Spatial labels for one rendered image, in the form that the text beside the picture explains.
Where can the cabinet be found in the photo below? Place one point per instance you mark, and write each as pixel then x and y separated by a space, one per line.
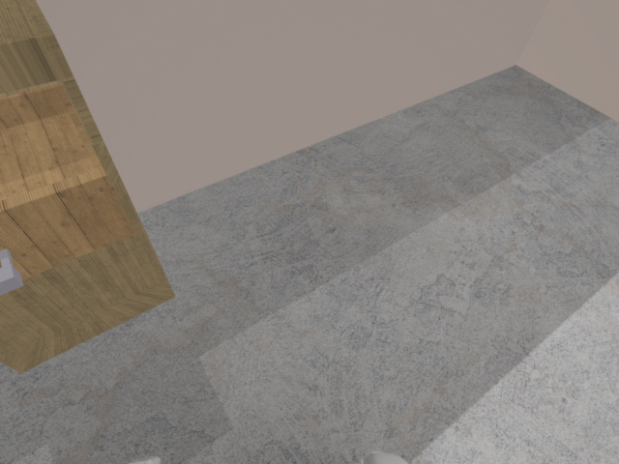
pixel 60 308

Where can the handle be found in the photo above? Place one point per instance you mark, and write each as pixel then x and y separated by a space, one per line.
pixel 10 277

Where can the drawer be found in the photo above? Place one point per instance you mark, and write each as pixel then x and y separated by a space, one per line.
pixel 56 202

